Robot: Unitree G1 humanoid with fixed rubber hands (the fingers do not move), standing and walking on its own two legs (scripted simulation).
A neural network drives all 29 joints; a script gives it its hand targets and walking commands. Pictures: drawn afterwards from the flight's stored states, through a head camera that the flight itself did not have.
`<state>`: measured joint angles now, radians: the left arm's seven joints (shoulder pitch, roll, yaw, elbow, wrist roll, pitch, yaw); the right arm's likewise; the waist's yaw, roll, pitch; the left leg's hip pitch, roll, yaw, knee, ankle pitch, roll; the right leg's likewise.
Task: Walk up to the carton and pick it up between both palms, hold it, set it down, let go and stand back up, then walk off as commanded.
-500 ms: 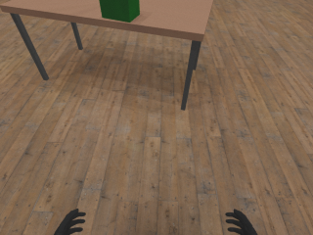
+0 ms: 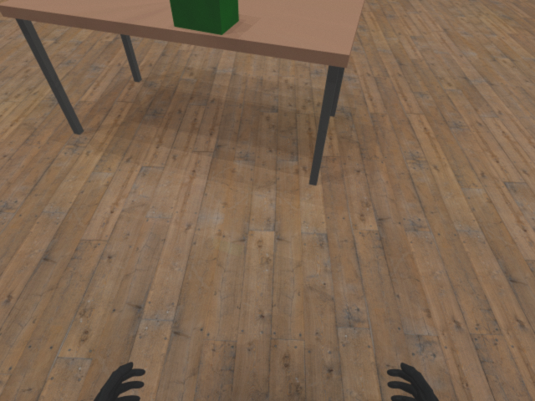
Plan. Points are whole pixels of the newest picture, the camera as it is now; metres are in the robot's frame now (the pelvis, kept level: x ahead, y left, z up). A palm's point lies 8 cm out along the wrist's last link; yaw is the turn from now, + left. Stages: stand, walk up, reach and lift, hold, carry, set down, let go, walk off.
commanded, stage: stand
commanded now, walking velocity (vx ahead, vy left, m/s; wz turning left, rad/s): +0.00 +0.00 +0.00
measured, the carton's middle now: out of the picture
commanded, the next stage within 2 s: walk up in 0.16 s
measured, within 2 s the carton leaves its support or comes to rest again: neither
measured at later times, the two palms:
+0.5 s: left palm out of the picture +0.11 +0.28 -0.09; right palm out of the picture +0.13 -0.25 -0.09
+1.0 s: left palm (9, 371) +0.19 +0.40 -0.08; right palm out of the picture +0.12 -0.19 -0.09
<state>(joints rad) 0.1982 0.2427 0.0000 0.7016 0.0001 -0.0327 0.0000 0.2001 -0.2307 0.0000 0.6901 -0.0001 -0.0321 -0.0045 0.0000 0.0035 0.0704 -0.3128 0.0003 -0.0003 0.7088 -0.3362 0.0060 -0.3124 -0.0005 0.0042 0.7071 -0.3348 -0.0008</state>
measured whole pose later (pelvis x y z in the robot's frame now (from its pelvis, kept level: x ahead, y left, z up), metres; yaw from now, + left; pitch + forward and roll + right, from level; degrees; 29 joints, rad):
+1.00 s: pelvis +0.09 +0.12 +0.01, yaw -7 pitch -2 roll -1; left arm 0.33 0.37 0.01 0.76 0.00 -0.04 0.00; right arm 0.35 -0.40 0.00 0.71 0.00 -0.06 0.04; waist -0.01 0.03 0.06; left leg -0.21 -0.06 0.16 0.59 -0.36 0.12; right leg -0.44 0.03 0.05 1.05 -0.37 -0.02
